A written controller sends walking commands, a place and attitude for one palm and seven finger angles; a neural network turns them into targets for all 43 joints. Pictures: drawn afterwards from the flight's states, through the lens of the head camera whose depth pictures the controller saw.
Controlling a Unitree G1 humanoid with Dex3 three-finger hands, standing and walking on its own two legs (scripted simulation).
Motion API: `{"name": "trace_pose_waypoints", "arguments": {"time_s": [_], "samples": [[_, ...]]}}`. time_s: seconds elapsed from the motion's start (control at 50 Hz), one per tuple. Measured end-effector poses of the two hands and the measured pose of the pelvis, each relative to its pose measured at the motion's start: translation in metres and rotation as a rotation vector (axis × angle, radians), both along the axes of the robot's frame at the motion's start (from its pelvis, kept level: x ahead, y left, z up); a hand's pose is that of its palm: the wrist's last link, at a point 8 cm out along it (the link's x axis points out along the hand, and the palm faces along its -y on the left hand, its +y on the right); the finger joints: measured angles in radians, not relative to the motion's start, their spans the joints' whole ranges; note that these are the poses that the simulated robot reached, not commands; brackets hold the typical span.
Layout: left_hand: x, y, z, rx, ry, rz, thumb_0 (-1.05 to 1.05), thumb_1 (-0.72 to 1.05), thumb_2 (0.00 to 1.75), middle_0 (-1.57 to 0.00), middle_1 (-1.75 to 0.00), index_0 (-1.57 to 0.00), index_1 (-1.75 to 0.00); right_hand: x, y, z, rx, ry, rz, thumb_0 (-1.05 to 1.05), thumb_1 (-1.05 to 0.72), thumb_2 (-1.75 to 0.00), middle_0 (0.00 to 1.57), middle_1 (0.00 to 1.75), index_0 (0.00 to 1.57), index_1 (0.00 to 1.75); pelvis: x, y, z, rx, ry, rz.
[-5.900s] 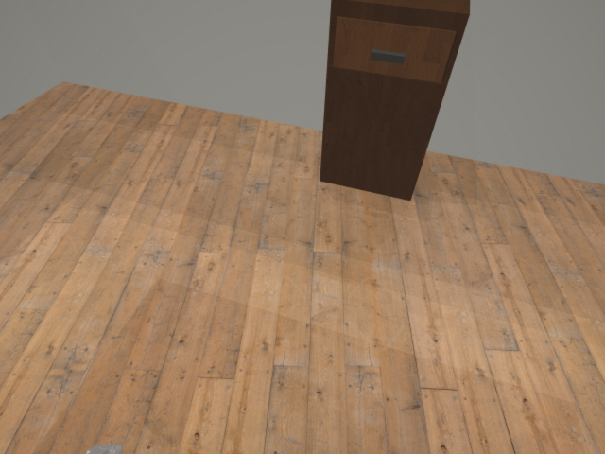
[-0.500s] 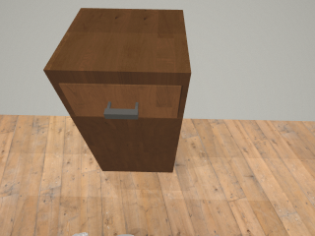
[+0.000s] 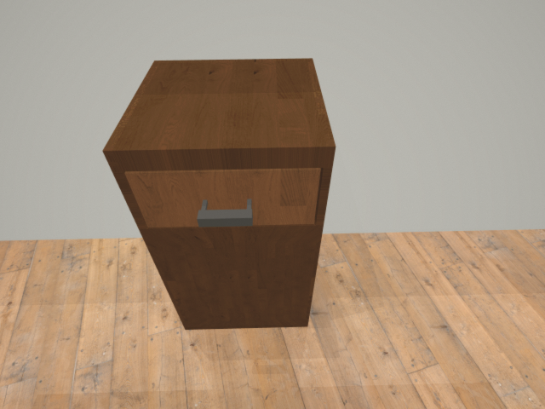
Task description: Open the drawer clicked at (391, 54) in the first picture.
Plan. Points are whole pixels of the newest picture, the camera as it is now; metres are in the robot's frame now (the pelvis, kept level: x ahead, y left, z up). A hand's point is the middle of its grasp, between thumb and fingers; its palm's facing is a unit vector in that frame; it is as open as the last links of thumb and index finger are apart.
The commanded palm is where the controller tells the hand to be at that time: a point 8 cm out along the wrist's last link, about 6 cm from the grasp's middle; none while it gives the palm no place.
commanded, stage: look again from close up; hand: left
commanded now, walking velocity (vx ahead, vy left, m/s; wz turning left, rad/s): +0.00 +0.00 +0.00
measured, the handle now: (226, 210) +0.54 +0.14 -0.07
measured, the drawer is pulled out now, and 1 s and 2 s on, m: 0.00 0.00 0.00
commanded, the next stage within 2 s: raise the hand with hooked fingers in 0.54 s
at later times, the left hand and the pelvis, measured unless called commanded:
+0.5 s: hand out of the picture -0.01 +0.15 -0.16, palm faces +0.02 -0.98 -0.19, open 7.3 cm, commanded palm none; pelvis -0.01 -0.02 +0.01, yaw +0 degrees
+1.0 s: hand (182, 364) +0.20 +0.15 -0.04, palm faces +0.03 -0.30 -0.95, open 8.2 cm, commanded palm +0.14 +0.19 -0.01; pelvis -0.01 -0.02 -0.02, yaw -1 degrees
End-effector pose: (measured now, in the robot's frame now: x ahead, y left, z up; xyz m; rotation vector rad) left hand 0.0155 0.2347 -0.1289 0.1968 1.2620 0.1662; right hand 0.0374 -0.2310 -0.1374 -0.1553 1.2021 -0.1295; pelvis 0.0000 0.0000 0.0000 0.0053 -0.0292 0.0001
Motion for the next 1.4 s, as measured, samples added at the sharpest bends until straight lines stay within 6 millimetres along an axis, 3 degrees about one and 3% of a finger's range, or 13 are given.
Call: {"name": "trace_pose_waypoints", "arguments": {"time_s": [0.3,0.66,0.7,0.8,0.86,0.92,0.96,1.02,1.12,1.18,1.26,1.34,1.4], "samples": [[-0.013,-0.022,-0.001,-0.028,0.044,0.001,0.00,0.92,0.90,-0.20,-0.30,-0.20,-0.30,-0.065,0.000,-0.003,0.030,0.171,-0.059,0.01,-0.91,-0.90,0.20,0.30,0.20,0.30,-0.007,-0.010,0.007,0.005,-0.006,-0.001],[-0.046,-0.051,-0.007,-0.070,0.136,0.038,0.00,0.91,0.90,-0.20,-0.30,-0.20,-0.30,-0.078,0.005,-0.005,0.063,0.229,-0.068,0.00,-0.91,-0.90,0.20,0.30,0.20,0.30,-0.008,-0.020,0.008,0.000,0.002,-0.002],[-0.025,-0.044,0.006,0.006,0.050,-0.085,0.03,0.93,0.90,-0.20,-0.30,-0.21,-0.30,-0.064,0.002,-0.002,0.037,0.130,-0.060,0.01,-0.91,-0.90,0.20,0.30,0.20,0.30,-0.009,-0.022,0.006,0.008,-0.012,-0.019],[0.063,-0.016,0.083,0.381,-0.399,-0.329,0.06,0.92,0.88,-0.21,-0.33,-0.21,-0.32,0.003,-0.028,0.009,-0.052,-0.245,-0.044,0.02,-0.93,-0.89,0.21,0.30,0.20,0.30,-0.009,-0.022,-0.003,0.017,-0.001,0.016],[0.120,-0.023,0.127,0.643,-0.640,-0.552,0.05,0.86,0.86,-0.21,-0.36,-0.21,-0.35,0.057,-0.045,0.023,-0.089,-0.427,0.038,0.02,-0.93,-0.89,0.20,0.30,0.20,0.30,-0.011,-0.021,-0.011,0.016,0.039,0.034],[0.155,-0.042,0.150,0.845,-0.819,-0.706,0.03,0.79,0.84,-0.21,-0.39,-0.21,-0.39,0.110,-0.055,0.043,-0.106,-0.549,0.098,0.02,-0.92,-0.90,0.20,0.30,0.20,0.30,-0.011,-0.021,-0.018,0.025,0.083,0.010],[0.162,-0.057,0.151,0.907,-0.879,-0.771,0.02,0.74,0.82,-0.21,-0.42,-0.21,-0.41,0.142,-0.055,0.057,-0.103,-0.595,0.127,0.02,-0.92,-0.90,0.20,0.30,0.20,0.30,-0.009,-0.022,-0.022,0.039,0.103,-0.010],[0.155,-0.073,0.139,0.932,-0.871,-0.825,0.01,0.67,0.80,-0.21,-0.46,-0.22,-0.46,0.183,-0.047,0.077,-0.089,-0.629,0.176,0.02,-0.91,-0.90,0.20,0.30,0.19,0.30,-0.003,-0.024,-0.024,0.045,0.114,-0.018],[0.131,-0.067,0.115,0.989,-0.751,-0.855,0.00,0.54,0.75,-0.23,-0.54,-0.24,-0.53,0.236,-0.014,0.085,-0.054,-0.630,0.294,0.01,-0.91,-0.90,0.20,0.30,0.19,0.30,0.010,-0.030,-0.028,0.035,0.154,-0.005],[0.130,-0.049,0.115,1.069,-0.713,-0.855,0.00,0.46,0.71,-0.25,-0.58,-0.25,-0.58,0.257,0.010,0.077,-0.015,-0.620,0.360,0.01,-0.91,-0.90,0.20,0.30,0.19,0.30,0.017,-0.032,-0.033,0.022,0.174,0.016],[0.150,-0.028,0.135,1.154,-0.719,-0.796,0.00,0.36,0.67,-0.26,-0.64,-0.27,-0.64,0.266,0.036,0.060,0.058,-0.596,0.395,0.01,-0.91,-0.90,0.20,0.30,0.20,0.30,0.025,-0.032,-0.038,0.003,0.177,0.044],[0.180,-0.026,0.157,1.156,-0.748,-0.760,0.00,0.27,0.63,-0.27,-0.70,-0.27,-0.70,0.253,0.049,0.043,0.118,-0.526,0.372,0.01,-0.90,-0.90,0.20,0.30,0.20,0.30,0.034,-0.030,-0.034,-0.001,0.171,0.047],[0.197,-0.033,0.166,1.114,-0.764,-0.791,0.00,0.20,0.61,-0.27,-0.75,-0.27,-0.74,0.235,0.046,0.033,0.134,-0.453,0.336,0.01,-0.90,-0.89,0.21,0.30,0.20,0.30,0.041,-0.028,-0.028,0.005,0.169,0.035]]}}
